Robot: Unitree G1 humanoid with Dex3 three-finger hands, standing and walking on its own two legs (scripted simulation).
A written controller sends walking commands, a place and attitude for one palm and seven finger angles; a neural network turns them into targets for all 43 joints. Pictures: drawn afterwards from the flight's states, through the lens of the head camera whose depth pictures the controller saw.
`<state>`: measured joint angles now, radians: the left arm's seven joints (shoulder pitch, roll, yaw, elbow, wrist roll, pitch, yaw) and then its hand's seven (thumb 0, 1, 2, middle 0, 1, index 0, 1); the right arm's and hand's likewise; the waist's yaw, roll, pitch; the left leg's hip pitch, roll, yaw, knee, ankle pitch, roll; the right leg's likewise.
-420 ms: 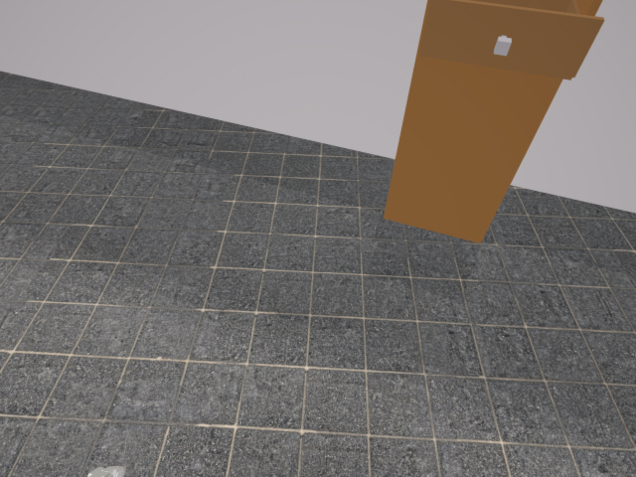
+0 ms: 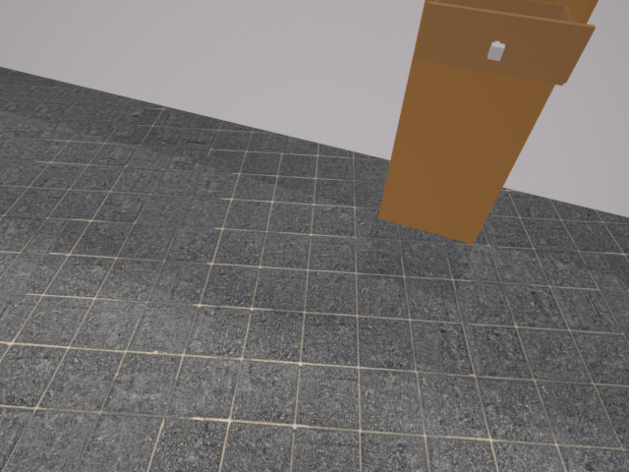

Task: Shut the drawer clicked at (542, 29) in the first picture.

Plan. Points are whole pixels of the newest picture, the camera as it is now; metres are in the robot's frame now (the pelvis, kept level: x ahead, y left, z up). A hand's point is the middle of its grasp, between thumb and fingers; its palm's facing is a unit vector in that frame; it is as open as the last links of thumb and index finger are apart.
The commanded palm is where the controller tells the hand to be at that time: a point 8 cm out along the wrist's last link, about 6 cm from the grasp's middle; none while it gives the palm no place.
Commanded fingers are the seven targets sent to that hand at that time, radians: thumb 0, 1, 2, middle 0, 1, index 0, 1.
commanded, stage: stand and wait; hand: left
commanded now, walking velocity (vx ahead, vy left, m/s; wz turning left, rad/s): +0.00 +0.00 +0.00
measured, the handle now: (496, 48) +1.05 -0.39 +0.11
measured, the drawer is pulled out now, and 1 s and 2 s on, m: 0.20 0.20 0.20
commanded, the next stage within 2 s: look at it before walking up in 0.40 s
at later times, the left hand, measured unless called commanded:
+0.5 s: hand out of the picture +0.07 +0.24 -0.15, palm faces -0.03 -0.94 -0.33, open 7.4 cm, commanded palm none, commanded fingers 0.00 0.90 0.90 -0.20 -0.30 -0.20 -0.30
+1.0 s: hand out of the picture +0.06 +0.24 -0.15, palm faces -0.03 -0.94 -0.33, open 7.4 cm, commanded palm none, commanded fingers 0.00 0.90 0.90 -0.20 -0.30 -0.20 -0.30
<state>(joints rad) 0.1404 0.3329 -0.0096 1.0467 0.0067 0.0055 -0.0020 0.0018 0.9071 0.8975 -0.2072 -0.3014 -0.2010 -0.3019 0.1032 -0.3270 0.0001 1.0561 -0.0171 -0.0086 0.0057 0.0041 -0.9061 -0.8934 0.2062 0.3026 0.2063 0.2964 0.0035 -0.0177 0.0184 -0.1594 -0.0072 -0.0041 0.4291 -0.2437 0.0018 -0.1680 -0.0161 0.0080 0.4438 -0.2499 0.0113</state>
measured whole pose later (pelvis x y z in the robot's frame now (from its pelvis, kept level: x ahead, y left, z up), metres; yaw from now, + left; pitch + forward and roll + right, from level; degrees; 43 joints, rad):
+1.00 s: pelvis -0.01 -0.01 +0.00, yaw +0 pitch -2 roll +0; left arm 0.14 0.34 -0.01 1.10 0.01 0.00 0.00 0.00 0.91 0.90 -0.21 -0.30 -0.20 -0.30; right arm 0.12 -0.34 0.00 1.12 -0.01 -0.01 0.01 0.00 -0.91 -0.89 0.21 0.30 0.21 0.30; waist 0.00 -0.01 0.03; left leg -0.14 0.00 0.00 0.36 -0.20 -0.01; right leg -0.15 -0.01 0.01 0.38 -0.21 0.00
